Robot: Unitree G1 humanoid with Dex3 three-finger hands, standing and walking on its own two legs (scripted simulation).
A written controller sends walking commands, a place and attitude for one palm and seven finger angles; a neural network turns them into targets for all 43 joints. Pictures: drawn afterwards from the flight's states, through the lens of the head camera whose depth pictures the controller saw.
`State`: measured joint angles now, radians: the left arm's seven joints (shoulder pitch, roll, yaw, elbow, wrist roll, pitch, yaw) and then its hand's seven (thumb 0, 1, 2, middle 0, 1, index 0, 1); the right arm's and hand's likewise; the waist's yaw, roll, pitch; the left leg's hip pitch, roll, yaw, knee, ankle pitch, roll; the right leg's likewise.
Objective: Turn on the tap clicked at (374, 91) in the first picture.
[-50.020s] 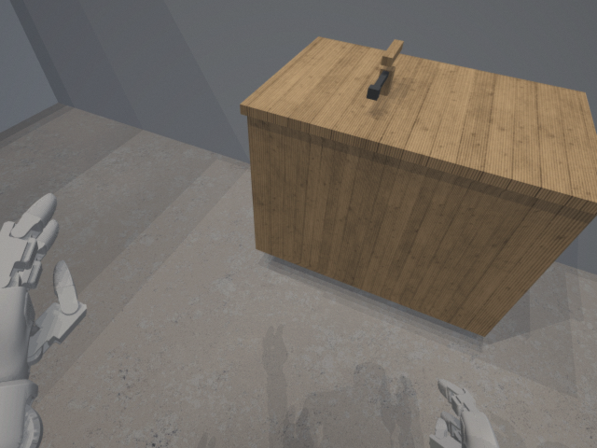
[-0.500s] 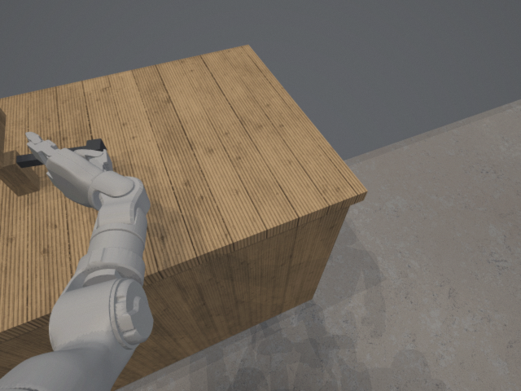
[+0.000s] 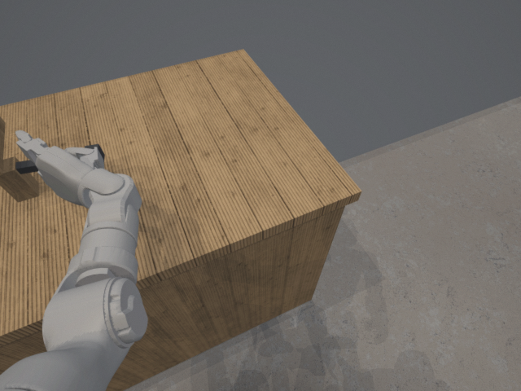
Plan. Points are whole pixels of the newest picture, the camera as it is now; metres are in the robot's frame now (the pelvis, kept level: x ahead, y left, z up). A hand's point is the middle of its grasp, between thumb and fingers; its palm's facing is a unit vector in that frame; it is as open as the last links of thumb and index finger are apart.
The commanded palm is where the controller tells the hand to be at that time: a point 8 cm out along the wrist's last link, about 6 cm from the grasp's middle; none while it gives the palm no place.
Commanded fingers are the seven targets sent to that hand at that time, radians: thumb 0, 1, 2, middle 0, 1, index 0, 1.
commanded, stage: lift the hand up off the lever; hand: left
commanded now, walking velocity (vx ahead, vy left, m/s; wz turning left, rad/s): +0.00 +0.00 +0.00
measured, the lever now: (94, 155) +0.52 +0.29 +0.06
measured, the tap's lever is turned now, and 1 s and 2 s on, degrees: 79 79 79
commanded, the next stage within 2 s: draw the hand back beside the body in 0.58 s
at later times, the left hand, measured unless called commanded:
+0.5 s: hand (83, 154) +0.45 +0.25 +0.13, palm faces +0.84 -0.54 -0.07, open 7.8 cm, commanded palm +0.39 +0.26 +0.14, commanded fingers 0.00 0.90 0.90 -0.15 -0.15 -0.15 -0.15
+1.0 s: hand (89, 187) +0.39 +0.23 +0.13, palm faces +0.37 -0.91 -0.19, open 7.7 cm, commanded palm +0.34 +0.26 +0.15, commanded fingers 0.00 0.90 0.90 -0.17 -0.20 -0.17 -0.20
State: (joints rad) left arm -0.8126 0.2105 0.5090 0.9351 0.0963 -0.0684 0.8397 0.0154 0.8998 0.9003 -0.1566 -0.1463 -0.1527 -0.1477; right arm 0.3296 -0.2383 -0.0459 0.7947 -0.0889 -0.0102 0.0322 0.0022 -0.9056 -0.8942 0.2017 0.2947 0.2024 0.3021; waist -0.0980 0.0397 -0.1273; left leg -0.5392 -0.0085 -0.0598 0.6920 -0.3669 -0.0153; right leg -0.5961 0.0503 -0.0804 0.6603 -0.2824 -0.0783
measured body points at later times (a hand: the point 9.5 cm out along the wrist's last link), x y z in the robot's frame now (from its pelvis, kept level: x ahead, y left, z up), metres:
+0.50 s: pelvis +0.00 +0.01 +0.01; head +0.04 +0.00 +0.46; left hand +0.40 +0.28 +0.14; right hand +0.09 -0.24 -0.12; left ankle -0.02 +0.13 -0.72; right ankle +0.02 -0.07 -0.72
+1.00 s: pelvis +0.01 +0.01 +0.02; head +0.00 -0.01 +0.47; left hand +0.36 +0.27 +0.14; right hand +0.09 -0.25 -0.10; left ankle -0.02 +0.13 -0.72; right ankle +0.02 -0.07 -0.72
